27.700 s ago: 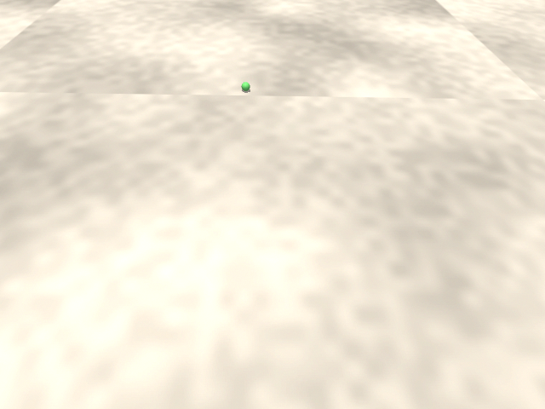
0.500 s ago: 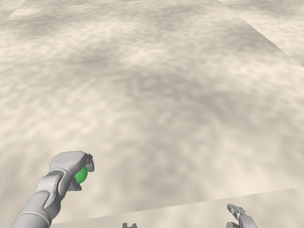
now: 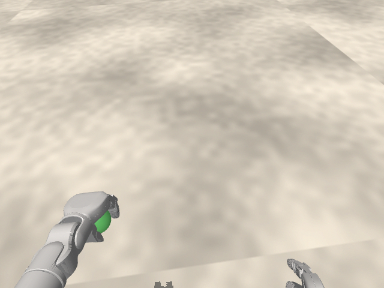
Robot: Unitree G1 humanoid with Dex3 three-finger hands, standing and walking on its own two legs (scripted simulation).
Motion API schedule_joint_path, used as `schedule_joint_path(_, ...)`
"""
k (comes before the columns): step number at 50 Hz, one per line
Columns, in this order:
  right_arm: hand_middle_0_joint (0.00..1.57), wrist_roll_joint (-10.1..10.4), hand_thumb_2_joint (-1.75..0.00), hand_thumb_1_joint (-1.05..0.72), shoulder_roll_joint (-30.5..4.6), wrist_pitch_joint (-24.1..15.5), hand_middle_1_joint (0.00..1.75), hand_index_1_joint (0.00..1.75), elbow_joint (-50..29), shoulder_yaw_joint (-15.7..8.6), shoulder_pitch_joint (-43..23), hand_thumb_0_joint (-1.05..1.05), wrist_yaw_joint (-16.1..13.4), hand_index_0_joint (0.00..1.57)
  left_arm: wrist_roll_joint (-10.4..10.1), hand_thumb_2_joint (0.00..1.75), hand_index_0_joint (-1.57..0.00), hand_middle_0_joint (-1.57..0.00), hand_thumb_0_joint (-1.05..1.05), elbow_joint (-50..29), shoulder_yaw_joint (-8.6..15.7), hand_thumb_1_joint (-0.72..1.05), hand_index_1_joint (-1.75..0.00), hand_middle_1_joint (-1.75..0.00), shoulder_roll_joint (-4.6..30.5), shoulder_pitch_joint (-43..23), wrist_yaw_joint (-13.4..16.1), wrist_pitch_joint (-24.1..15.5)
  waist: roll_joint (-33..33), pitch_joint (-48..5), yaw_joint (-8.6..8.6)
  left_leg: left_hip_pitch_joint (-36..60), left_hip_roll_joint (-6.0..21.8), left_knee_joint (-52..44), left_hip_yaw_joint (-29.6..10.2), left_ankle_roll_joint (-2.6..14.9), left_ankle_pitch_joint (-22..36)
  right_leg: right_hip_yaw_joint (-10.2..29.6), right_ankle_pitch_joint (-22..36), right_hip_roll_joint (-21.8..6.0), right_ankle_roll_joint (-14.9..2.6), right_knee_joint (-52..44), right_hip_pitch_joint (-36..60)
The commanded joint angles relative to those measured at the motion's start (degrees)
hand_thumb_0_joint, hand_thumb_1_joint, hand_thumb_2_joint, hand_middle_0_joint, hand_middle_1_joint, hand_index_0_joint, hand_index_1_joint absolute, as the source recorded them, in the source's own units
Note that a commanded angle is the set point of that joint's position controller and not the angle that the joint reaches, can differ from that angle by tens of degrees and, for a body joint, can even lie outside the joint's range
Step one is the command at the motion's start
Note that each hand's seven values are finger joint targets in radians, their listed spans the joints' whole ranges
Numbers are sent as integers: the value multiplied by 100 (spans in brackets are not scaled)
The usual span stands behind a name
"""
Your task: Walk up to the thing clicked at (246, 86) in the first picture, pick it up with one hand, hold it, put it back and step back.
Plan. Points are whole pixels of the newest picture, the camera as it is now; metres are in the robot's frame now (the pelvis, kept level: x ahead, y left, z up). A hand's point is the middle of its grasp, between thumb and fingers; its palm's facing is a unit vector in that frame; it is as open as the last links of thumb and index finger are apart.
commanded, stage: crouch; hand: left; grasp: from above
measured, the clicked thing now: (97, 220) +0.31 +0.22 -0.05
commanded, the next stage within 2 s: none
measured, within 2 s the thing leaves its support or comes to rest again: neither
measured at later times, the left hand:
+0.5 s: hand (105, 239) +0.31 +0.24 -0.16, palm faces -0.43 +0.03 -0.90, open 7.5 cm
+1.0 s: hand (123, 248) +0.37 +0.26 -0.41, palm faces -0.47 +0.00 -0.88, open 7.5 cm
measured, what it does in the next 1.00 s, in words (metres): lowers itself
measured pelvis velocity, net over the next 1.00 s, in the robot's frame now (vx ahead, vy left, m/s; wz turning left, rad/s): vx -0.07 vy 0.02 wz -0.01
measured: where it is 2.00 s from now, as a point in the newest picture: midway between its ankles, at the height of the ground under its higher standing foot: outside the picture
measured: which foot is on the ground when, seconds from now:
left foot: down 0.00-1.00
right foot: down 0.00-1.00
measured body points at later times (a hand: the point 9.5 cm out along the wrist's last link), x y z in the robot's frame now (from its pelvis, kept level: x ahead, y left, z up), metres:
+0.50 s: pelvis -0.03 +0.00 -0.07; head +0.06 +0.01 +0.38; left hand +0.32 +0.23 -0.11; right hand +0.09 -0.28 -0.18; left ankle +0.00 +0.13 -0.74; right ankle +0.01 -0.13 -0.74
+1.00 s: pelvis -0.07 +0.02 -0.27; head +0.13 +0.04 +0.14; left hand +0.39 +0.26 -0.36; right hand -0.03 -0.25 -0.39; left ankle +0.00 +0.13 -0.74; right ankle +0.01 -0.13 -0.74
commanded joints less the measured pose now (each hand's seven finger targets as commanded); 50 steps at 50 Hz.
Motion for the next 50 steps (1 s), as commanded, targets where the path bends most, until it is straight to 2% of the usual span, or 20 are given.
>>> schedule_joint_path(1, 20, 0, -89, -89, -705, -230, 30, 30, -806, -235, -435, 0, -31, 20, 21, 48, -93, -85, 0, -1239, 722, 60, -62, -70, 1287, -1911, 219, -88, -146, -1568, 47, 739, -218, -224, 32, 137, 1519, -159, 1266, 236, -145, -340, 380)
schedule_joint_path(2, 20, 8, -89, -88, -701, -229, 30, 30, -810, -231, -460, 0, -27, 20, 34, 50, -94, -87, 0, -1089, 628, 60, -62, -69, 1170, -1776, 224, -93, -197, -1463, 17, 735, -198, -245, 10, 127, 1529, -181, 1240, 258, -161, -329, 330)
schedule_joint_path(7, 20, -15, -89, -88, -704, -180, 30, 30, -792, -246, -390, 0, -23, 20, 108, 48, -92, -85, 0, -733, 638, 59, -60, -67, 1051, -1555, 417, -226, -398, -1203, -40, 508, -222, -167, 20, 140, 1339, -191, 1086, 230, -145, -316, 124)
schedule_joint_path(12, 20, -98, -90, -89, -732, -136, 30, 30, -686, -280, -240, 0, 31, 20, 333, 47, -94, -87, 0, 2, 654, 59, -59, -66, 1003, -1931, 949, -462, -511, -1074, -227, -121, -251, 301, 6, 133, 906, -190, 745, 194, -136, 61, -506)
schedule_joint_path(14, 20, -143, -90, -89, -772, -106, 30, 30, -622, -327, -159, 0, 63, 20, 456, 45, -93, -86, 0, 308, 719, 58, -58, -65, 1056, -2061, 1226, -498, -394, -1243, -243, -366, -255, 610, 4, 92, 818, -202, 644, 199, -152, 344, -788)
schedule_joint_path(17, 20, -247, -89, -89, -844, -128, 30, 30, -398, -420, 118, 0, 128, 20, 693, 45, -91, -84, 0, 633, 634, 56, -59, -67, 1016, -2883, 1651, -537, -277, -1812, -402, -937, -233, 1442, -7, 61, 895, -182, 785, 207, -157, 1097, -1482)
schedule_joint_path(18, 20, -280, -90, -89, -874, -136, 30, 30, -360, -448, 220, 0, 152, 20, 814, 45, -90, -83, 0, 1068, 678, 54, -59, -66, 1064, -2780, 1789, -529, -311, -1872, -445, -1247, -224, 1750, -27, 55, 829, -195, 721, 210, -162, 1367, -1763)
schedule_joint_path(24, 20, -399, -90, -90, -935, -239, 30, 30, -372, -530, 557, 0, 257, 20, 1110, 41, -90, -82, 0, 1911, 744, 53, -59, -67, 1143, -3708, 2367, -603, 76, -2685, -547, -2940, -210, 3171, -66, 51, -18, -196, -33, 221, -235, 2753, -3386)
schedule_joint_path(25, 20, -412, -90, -90, -971, -258, 30, 30, -353, -546, 605, 0, 254, 20, 1132, 41, -91, -82, 0, 2012, 828, 55, -59, -67, 1294, -3908, 2437, -581, 174, -2883, -571, -3101, -204, 3337, -80, 51, -108, -224, -132, 227, -250, 2948, -3575)
schedule_joint_path(26, 20, -428, -89, -90, -981, -277, 30, 30, -331, -552, 656, 0, 252, 20, 1110, 39, -92, -84, 0, 2219, 805, 57, -58, -66, 1220, -3924, 2483, -546, 181, -2953, -613, -3303, -193, 3503, -108, 56, -204, -247, -233, 233, -259, 3132, -3842)
schedule_joint_path(29, 20, -483, -89, -89, -1008, -391, 30, 30, -231, -565, 760, 0, 226, 20, 1037, 44, -91, -82, 0, 2691, 861, 56, -61, -70, 1298, -4225, 2564, -473, 216, -3215, -659, -3971, -146, 3976, -277, 55, -592, -331, -589, 243, -283, 3730, -4540)
schedule_joint_path(32, 20, -524, -89, -89, -1029, -480, 30, 30, -195, -592, 898, 0, 185, 20, 999, 44, -90, -82, 0, 2737, 929, 54, -61, -69, 1396, -4553, 2593, -412, 256, -3823, -750, -4566, -157, 4595, -302, 94, -711, -357, -642, 242, -287, 4317, -4932)
schedule_joint_path(35, 20, -558, -89, -89, -1055, -530, 30, 30, -188, -607, 987, 0, 164, 20, 963, 46, -90, -83, 0, 2634, 1178, 55, -62, -70, 1706, -4596, 2593, -368, 386, -4361, -709, -4900, -162, 4987, -316, 103, -694, -376, -656, 210, -313, 4802, -5133)
schedule_joint_path(40, 20, -608, -90, -89, -1078, -565, 30, 30, -118, -564, 1055, 0, 166, 20, 1046, 48, -91, -84, 0, 2961, 1317, 54, -61, -68, 1953, -5090, 2527, -340, 387, -4067, -923, -5774, -146, 5466, -469, 97, -1461, -440, -1311, 208, -343, 5387, -6239)
schedule_joint_path(42, 20, -626, -89, -89, -1078, -593, 30, 30, -112, -538, 1064, 0, 182, 20, 1043, 47, -91, -84, 0, 3023, 1421, 54, -59, -66, 2123, -5155, 2497, -378, 481, -4163, -929, -6045, -173, 5675, -477, 108, -1707, -458, -1563, 209, -350, 5617, -6472)
schedule_joint_path(43, 20, -642, -89, -89, -1086, -621, 30, 30, -105, -537, 1062, 0, 218, 20, 997, 46, -93, -85, 0, 3281, 1372, 57, -59, -66, 1921, -4939, 2447, -399, 380, -4014, -986, -6144, -164, 5777, -582, 107, -1797, -500, -1653, 192, -350, 5747, -6796)
schedule_joint_path(45, 20, -663, -89, -89, -1141, -666, 30, 30, -62, -533, 1113, 0, 268, 20, 1049, 45, -93, -86, 0, 3013, 1411, 58, -57, -65, 2042, -5307, 2375, -540, 559, -4305, -1038, -6162, -154, 6061, -654, 93, -1720, -537, -1601, 178, -364, 6061, -7165)
schedule_joint_path(46, 20, -661, -89, -89, -1140, -671, 30, 30, -84, -520, 1088, 0, 285, 20, 1115, 43, -95, -87, 0, 2974, 1541, 59, -56, -64, 2383, -5376, 2381, -605, 715, -4483, -965, -6250, -183, 6155, -624, 85, -1708, -546, -1619, 193, -381, 6200, -7143)
schedule_joint_path(48, 20, -703, -89, -89, -1120, -704, 30, 30, -60, -458, 1182, 0, 355, 20, 1151, 44, -97, -89, 0, 3087, 1494, 63, -57, -65, 2171, -5315, 2364, -705, 575, -4488, -1109, -6544, -189, 6511, -611, 118, -1568, -576, -1492, 167, -359, 6412, -7363)
schedule_joint_path(50, 20, -739, -89, -89, -1178, -740, 30, 30, -10, -446, 1199, 0, 412, 20, 1248, 48, -99, -92, 0, 2928, 1645, 65, -58, -66, 2481, -5547, 2408, -819, 857, -4749, -1063, -6543, -195, 6724, -634, 94, -1391, -597, -1390, 155, -367, 6673, -7600)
